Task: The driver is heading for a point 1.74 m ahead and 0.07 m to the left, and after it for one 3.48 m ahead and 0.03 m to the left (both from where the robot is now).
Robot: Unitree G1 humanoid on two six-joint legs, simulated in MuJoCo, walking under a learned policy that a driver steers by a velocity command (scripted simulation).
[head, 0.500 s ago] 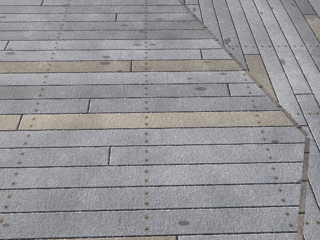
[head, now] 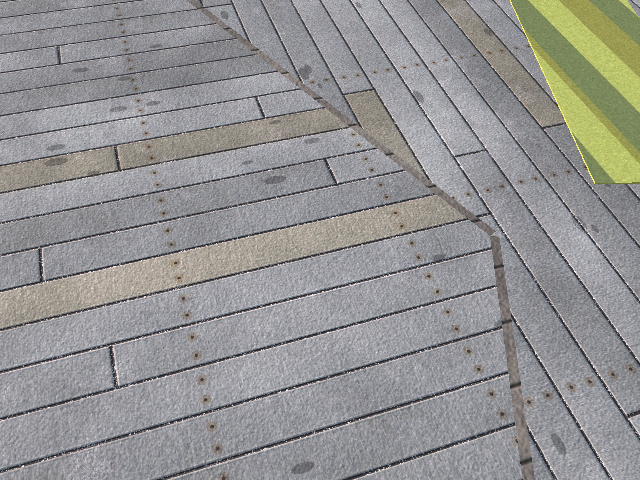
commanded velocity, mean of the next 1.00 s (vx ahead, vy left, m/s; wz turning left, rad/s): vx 0.00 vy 0.00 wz -0.13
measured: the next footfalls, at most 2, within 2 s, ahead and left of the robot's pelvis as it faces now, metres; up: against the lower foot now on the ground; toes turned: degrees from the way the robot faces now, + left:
right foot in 0.32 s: +0.02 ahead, -0.14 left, +0.00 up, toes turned -4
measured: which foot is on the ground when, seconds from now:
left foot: down 0.00-1.00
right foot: up 0.00-0.30, down 0.32-1.00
